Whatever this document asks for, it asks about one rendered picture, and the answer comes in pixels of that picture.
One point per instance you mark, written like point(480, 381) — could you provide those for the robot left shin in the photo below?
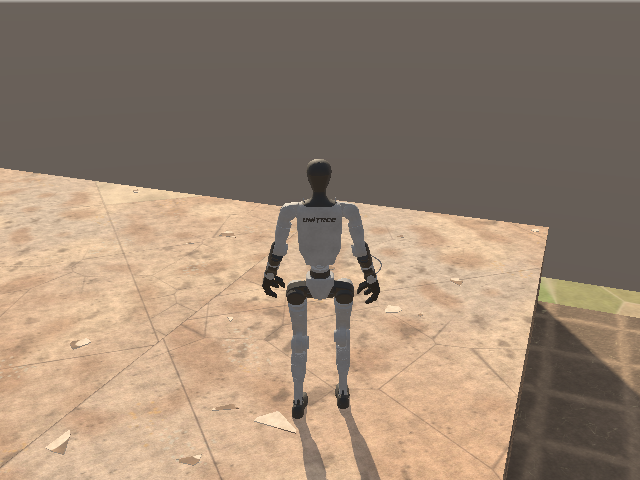
point(298, 369)

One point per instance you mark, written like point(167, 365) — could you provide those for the robot torso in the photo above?
point(319, 237)

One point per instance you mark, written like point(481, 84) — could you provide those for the right robot forearm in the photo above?
point(367, 267)

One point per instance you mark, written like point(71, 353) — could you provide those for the right robot hand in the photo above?
point(374, 288)

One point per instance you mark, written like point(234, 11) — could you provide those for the left robot forearm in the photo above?
point(272, 264)

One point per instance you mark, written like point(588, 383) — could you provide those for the robot left upper arm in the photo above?
point(287, 213)

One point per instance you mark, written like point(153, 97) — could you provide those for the left robot hand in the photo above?
point(274, 283)

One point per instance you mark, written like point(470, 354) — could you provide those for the robot right upper arm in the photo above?
point(351, 212)

